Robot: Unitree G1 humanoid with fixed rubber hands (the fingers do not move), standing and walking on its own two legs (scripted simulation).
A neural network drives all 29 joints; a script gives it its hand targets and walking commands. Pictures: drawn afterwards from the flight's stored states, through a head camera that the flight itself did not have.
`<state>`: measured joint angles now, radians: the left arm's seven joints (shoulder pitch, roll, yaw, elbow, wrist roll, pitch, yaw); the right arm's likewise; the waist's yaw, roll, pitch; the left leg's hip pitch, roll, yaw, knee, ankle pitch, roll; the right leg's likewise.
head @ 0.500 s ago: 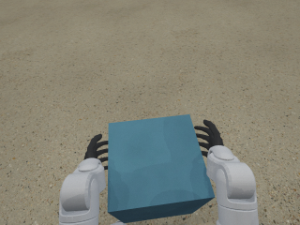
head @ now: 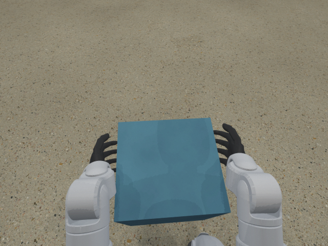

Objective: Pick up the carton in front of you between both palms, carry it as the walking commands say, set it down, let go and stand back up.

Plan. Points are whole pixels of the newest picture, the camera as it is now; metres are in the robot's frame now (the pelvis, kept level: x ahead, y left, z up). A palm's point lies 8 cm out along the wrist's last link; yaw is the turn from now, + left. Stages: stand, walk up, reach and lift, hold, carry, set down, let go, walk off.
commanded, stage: carry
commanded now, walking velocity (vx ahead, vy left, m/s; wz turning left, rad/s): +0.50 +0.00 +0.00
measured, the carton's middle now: (166, 177) +0.28 +0.00 -0.01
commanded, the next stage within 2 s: none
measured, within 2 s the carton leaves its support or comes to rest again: neither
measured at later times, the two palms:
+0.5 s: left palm (121, 74) +0.59 +0.13 +0.09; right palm (210, 67) +0.61 -0.16 +0.09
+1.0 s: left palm (122, 24) +0.93 +0.16 +0.09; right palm (189, 21) +0.94 -0.13 +0.10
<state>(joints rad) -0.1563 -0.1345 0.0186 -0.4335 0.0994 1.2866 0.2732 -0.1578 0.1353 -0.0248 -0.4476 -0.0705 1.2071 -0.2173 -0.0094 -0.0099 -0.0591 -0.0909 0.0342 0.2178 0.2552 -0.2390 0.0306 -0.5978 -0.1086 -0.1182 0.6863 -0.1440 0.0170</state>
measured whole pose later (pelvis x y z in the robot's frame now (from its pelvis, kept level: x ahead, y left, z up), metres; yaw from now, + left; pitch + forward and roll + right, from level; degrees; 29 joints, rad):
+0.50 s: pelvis +0.33 -0.02 +0.00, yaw +2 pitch +4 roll +1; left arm -0.13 -0.13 0.02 -0.43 0.08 1.25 0.24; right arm -0.13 0.13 -0.02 -0.47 -0.09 1.17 -0.22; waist 0.01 0.01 -0.04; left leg -0.58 0.10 0.13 0.60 -0.11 -0.01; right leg -0.05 -0.04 -0.21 0.24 -0.27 -0.01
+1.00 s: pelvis +0.67 +0.01 -0.01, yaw +0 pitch +4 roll +0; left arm -0.16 -0.14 0.03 -0.44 0.10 1.29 0.26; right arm -0.18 0.14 -0.02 -0.44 -0.09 1.22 -0.22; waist 0.00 0.00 -0.08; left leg 0.01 0.03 0.21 0.23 -0.31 0.00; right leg -0.57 -0.09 -0.16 0.55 -0.07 0.01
